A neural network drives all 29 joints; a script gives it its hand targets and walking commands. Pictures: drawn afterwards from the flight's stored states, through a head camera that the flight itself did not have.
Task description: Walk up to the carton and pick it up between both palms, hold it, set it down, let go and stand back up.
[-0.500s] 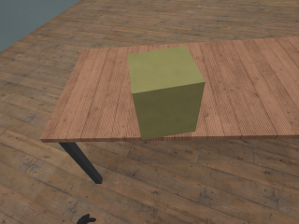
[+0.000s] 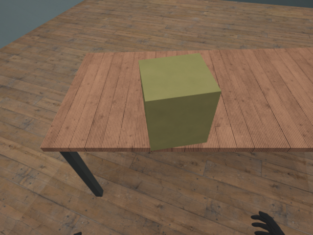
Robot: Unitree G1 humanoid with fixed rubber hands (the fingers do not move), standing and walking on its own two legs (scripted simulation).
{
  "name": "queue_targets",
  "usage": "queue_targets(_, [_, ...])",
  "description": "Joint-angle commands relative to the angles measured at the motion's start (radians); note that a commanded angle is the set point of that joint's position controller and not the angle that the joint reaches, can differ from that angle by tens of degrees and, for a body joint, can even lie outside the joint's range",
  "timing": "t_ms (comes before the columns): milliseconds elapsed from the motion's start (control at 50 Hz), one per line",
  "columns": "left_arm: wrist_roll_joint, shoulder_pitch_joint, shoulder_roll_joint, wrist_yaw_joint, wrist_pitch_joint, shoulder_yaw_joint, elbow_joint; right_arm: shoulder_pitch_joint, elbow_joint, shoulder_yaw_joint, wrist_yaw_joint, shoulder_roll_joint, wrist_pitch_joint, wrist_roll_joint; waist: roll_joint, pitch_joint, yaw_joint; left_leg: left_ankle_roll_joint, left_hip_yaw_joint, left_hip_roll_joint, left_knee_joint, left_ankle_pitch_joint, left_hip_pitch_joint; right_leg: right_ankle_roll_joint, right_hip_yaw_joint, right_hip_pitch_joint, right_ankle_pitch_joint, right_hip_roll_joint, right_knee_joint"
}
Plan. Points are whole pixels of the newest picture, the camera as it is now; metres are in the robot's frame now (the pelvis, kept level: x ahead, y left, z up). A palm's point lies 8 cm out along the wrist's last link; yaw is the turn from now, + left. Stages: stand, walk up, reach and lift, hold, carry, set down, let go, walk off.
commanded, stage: walk up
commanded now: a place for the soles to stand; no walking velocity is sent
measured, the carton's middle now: (174, 103) +0.55 +0.00 +0.00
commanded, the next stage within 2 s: none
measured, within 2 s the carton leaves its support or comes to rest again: neither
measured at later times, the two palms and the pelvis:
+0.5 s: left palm out of the picture +0.10 +0.25 -0.10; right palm out of the picture +0.06 -0.28 -0.10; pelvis +0.00 +0.00 +0.00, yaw -3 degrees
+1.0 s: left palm out of the picture +0.09 +0.23 -0.09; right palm out of the picture +0.10 -0.30 -0.11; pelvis +0.09 -0.03 +0.01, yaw -4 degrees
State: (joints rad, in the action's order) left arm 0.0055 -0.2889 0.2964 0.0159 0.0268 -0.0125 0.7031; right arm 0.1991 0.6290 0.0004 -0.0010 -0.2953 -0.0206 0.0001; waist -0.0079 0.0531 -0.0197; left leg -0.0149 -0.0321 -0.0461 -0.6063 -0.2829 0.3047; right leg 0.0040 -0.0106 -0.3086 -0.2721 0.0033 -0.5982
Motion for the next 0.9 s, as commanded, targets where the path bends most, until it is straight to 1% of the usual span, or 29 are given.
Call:
queue_targets(0, [-0.006, -0.008, 0.146, 0.003, -0.023, -0.045, -0.102, 0.012, -0.085, -0.049, 0.006, -0.14, 0.012, -0.002, 0.056, -0.077, 0.009, 0.062, 0.057, -0.069, 0.082, 0.004, -0.043, -0.054, -0.132, -0.012, 0.074, -0.1, 0.139])
queue_targets(20, [-0.012, 0.007, 0.156, 0.005, -0.023, -0.047, -0.104, 0.014, -0.081, -0.045, 0.006, -0.123, 0.013, -0.002, 0.088, -0.05, 0.018, 0.05, 0.039, -0.05, 0.074, -0.033, -0.059, -0.067, -0.158, -0.062, 0.013, -0.11, 0.177])
queue_targets(60, [-0.012, 0.029, 0.157, 0.005, -0.02, -0.051, -0.111, 0.039, -0.069, -0.045, 0.006, -0.125, 0.018, 0.0, 0.109, -0.007, 0.022, 0.044, 0.037, -0.034, 0.075, -0.078, -0.049, -0.077, -0.171, -0.113, -0.106, -0.111, 0.218])
queue_targets(100, [-0.012, 0.019, 0.142, 0.007, -0.021, -0.047, -0.112, 0.051, -0.066, -0.048, 0.008, -0.133, 0.027, -0.007, 0.083, -0.016, 0.022, 0.049, 0.054, -0.042, 0.094, -0.085, -0.075, -0.076, -0.178, -0.132, -0.171, -0.103, 0.227])
queue_targets(180, [-0.003, 0.002, 0.135, 0.011, -0.026, -0.05, -0.114, 0.051, -0.064, -0.051, 0.007, -0.146, 0.043, -0.012, 0.012, -0.038, 0.009, 0.063, 0.099, -0.087, 0.175, -0.143, -0.013, -0.053, -0.145, -0.064, -0.129, -0.064, 0.153])
queue_targets(240, [0.006, -0.011, 0.132, 0.011, -0.031, -0.051, -0.112, 0.063, -0.057, -0.051, 0.003, -0.154, 0.043, -0.006, -0.012, -0.06, 0.001, 0.062, 0.09, -0.092, 0.187, -0.142, 0.021, -0.054, -0.146, -0.004, -0.067, -0.059, 0.13])
queue_targets(280, [0.002, 0.001, 0.136, 0.008, -0.035, -0.052, -0.11, 0.069, -0.058, -0.045, 0.002, -0.139, 0.044, -0.005, 0.005, -0.055, 0.008, 0.063, 0.072, -0.083, 0.165, -0.074, 0.005, -0.062, -0.161, -0.01, -0.005, -0.069, 0.129])
queue_targets(340, [-0.001, -0.005, 0.139, 0.007, -0.035, -0.048, -0.103, 0.094, -0.056, -0.048, 0.002, -0.148, 0.042, -0.007, -0.014, -0.085, 0.015, 0.065, 0.06, -0.091, 0.153, -0.027, -0.029, -0.058, -0.154, -0.011, 0.074, -0.065, 0.104])
queue_targets(380, [-0.002, -0.013, 0.141, 0.006, -0.035, -0.048, -0.104, 0.099, -0.054, -0.047, 0.003, -0.15, 0.04, -0.01, 0.02, -0.109, 0.011, 0.064, 0.043, -0.089, 0.135, -0.004, -0.041, -0.058, -0.161, 0.009, 0.105, -0.065, 0.099])
queue_targets(400, [-0.005, 0.003, 0.129, 0.004, -0.031, -0.049, -0.105, 0.102, -0.048, -0.049, 0.004, -0.144, 0.038, -0.008, 0.044, -0.075, 0.014, 0.059, 0.046, -0.081, 0.129, -0.01, -0.037, -0.062, -0.168, -0.014, 0.088, -0.071, 0.123])
queue_targets(440, [-0.008, 0.002, 0.133, 0.003, -0.027, -0.049, -0.104, 0.116, -0.045, -0.048, 0.006, -0.14, 0.036, -0.008, 0.052, -0.06, 0.017, 0.052, 0.029, -0.071, 0.121, -0.027, -0.05, -0.067, -0.187, -0.042, 0.064, -0.075, 0.142])
queue_targets(540, [-0.005, 0.0, 0.128, 0.002, -0.022, -0.051, -0.102, 0.125, -0.043, -0.052, 0.009, -0.152, 0.037, -0.01, 0.028, -0.054, 0.018, 0.06, 0.041, -0.093, 0.144, -0.036, -0.055, -0.059, -0.181, -0.048, 0.066, -0.053, 0.12])
queue_targets(560, [0.035, -0.12, 0.088, 0.018, -0.033, -0.068, -0.072, 0.264, -0.005, -0.072, -0.004, -0.139, 0.043, -0.048, -0.017, -0.183, 0.029, 0.083, 0.041, -0.068, 0.135, -0.503, -0.136, -0.077, -0.149, -0.018, -0.472, -0.016, 0.097])
queue_targets(580, [0.041, -0.093, 0.096, 0.022, -0.034, -0.072, -0.088, 0.283, 0.002, -0.082, -0.003, -0.157, 0.043, -0.051, -0.023, -0.061, 0.046, 0.109, 0.121, -0.112, 0.188, -0.623, -0.111, -0.068, -0.14, -0.157, -0.534, -0.004, 0.063])
queue_targets(600, [0.032, -0.053, 0.086, 0.027, -0.036, -0.073, -0.107, 0.299, 0.01, -0.093, -0.002, -0.183, 0.044, -0.051, -0.065, 0.035, 0.066, 0.158, 0.214, -0.193, 0.279, -0.643, -0.144, -0.052, -0.081, -0.275, -0.42, 0.008, -0.012])
queue_targets(620, [0.024, -0.018, 0.051, 0.034, -0.042, -0.063, -0.123, 0.296, 0.026, -0.1, 0.0, -0.207, 0.049, -0.054, -0.133, 0.1, 0.08, 0.223, 0.326, -0.298, 0.386, -0.595, -0.194, -0.025, 0.025, -0.342, -0.192, 0.026, -0.131])
queue_targets(640, [0.033, -0.016, 0.048, 0.036, -0.05, -0.064, -0.133, 0.258, 0.027, -0.104, 0.006, -0.22, 0.055, -0.063, -0.136, 0.139, 0.073, 0.252, 0.341, -0.348, 0.395, -0.451, -0.206, -0.019, 0.02, -0.362, -0.099, -0.032, -0.145])
queue_targets(660, [0.034, -0.001, 0.061, 0.034, -0.057, -0.072, -0.136, 0.271, 0.037, -0.1, 0.009, -0.197, 0.06, -0.062, -0.095, 0.106, 0.088, 0.246, 0.317, -0.335, 0.403, -0.393, -0.178, -0.013, 0.006, -0.313, -0.114, -0.042, -0.138])
queue_targets(680, [0.035, -0.001, 0.061, 0.033, -0.06, -0.081, -0.141, 0.274, 0.055, -0.098, 0.008, -0.195, 0.061, -0.059, -0.08, 0.068, 0.083, 0.228, 0.278, -0.308, 0.407, -0.405, -0.106, -0.011, 0.013, -0.211, -0.15, -0.032, -0.131])
queue_targets(700, [0.031, -0.05, 0.043, 0.038, -0.064, -0.085, -0.139, 0.232, 0.061, -0.096, 0.006, -0.205, 0.056, -0.056, -0.103, 0.039, 0.047, 0.205, 0.221, -0.274, 0.389, -0.425, -0.04, -0.017, 0.026, -0.091, -0.169, -0.026, -0.086])
queue_targets(720, [0.024, -0.132, 0.023, 0.043, -0.069, -0.086, -0.125, 0.154, 0.051, -0.093, 0.003, -0.204, 0.05, -0.049, -0.127, 0.021, -0.007, 0.171, 0.141, -0.221, 0.348, -0.427, 0.048, -0.029, 0.048, 0.059, -0.11, -0.014, -0.01])
queue_targets(740, [0.022, -0.205, 0.02, 0.043, -0.077, -0.091, -0.1, 0.101, 0.042, -0.089, -0.001, -0.188, 0.045, -0.044, -0.128, 0.013, -0.047, 0.142, 0.072, -0.158, 0.265, -0.427, 0.135, -0.03, 0.079, 0.201, -0.031, 0.017, 0.038])
queue_targets(760, [0.029, -0.261, 0.042, 0.032, -0.083, -0.105, -0.078, 0.098, 0.038, -0.078, -0.006, -0.152, 0.041, -0.04, -0.07, 0.011, -0.075, 0.118, 0.012, -0.102, 0.134, -0.44, 0.223, -0.03, 0.086, 0.314, -0.033, 0.043, 0.069])
queue_targets(780, [0.043, -0.326, 0.091, 0.015, -0.084, -0.123, -0.06, 0.12, 0.029, -0.055, -0.013, -0.082, 0.038, -0.034, 0.079, 0.008, -0.105, 0.078, -0.064, -0.039, -0.098, -0.42, 0.338, -0.054, -0.075, 0.4, -0.168, -0.05, 0.155])
queue_targets(800, [0.064, -0.386, 0.178, -0.008, -0.086, -0.133, -0.071, 0.135, -0.011, -0.023, -0.021, 0.001, 0.035, -0.035, 0.264, 0.029, -0.12, 0.026, -0.06, 0.04, -0.413, -0.356, 0.45, -0.117, -0.527, 0.365, -0.461, -0.29, 0.365])
queue_targets(820, [0.067, -0.345, 0.223, -0.033, -0.075, -0.136, -0.066, 0.163, -0.009, -0.051, -0.013, -0.069, 0.015, -0.042, 0.105, 0.109, -0.081, 0.029, 0.063, 0.001, -0.466, -0.312, 0.427, -0.196, -0.678, 0.21, -0.556, -0.413, 0.437])
queue_targets(840, [0.054, -0.299, 0.217, -0.043, -0.071, -0.132, -0.068, 0.177, -0.005, -0.059, -0.013, -0.099, 0.003, -0.042, 0.078, 0.158, -0.047, 0.023, 0.1, -0.032, -0.514, -0.23, 0.428, -0.229, -0.632, 0.154, -0.487, -0.409, 0.434])
queue_targets(860, [0.047, -0.249, 0.178, -0.041, -0.074, -0.115, -0.071, 0.185, 0.007, -0.065, -0.016, -0.105, 0.006, -0.043, 0.069, 0.184, -0.027, 0.016, 0.101, -0.037, -0.519, -0.161, 0.42, -0.215, -0.524, 0.137, -0.346, -0.359, 0.415])
queue_targets(880, [0.049, -0.227, 0.152, -0.041, -0.08, -0.102, -0.076, 0.207, 0.022, -0.068, -0.019, -0.109, 0.013, -0.043, 0.051, 0.179, -0.013, 0.011, 0.102, -0.044, -0.493, -0.101, 0.394, -0.183, -0.41, 0.141, -0.208, -0.317, 0.409])
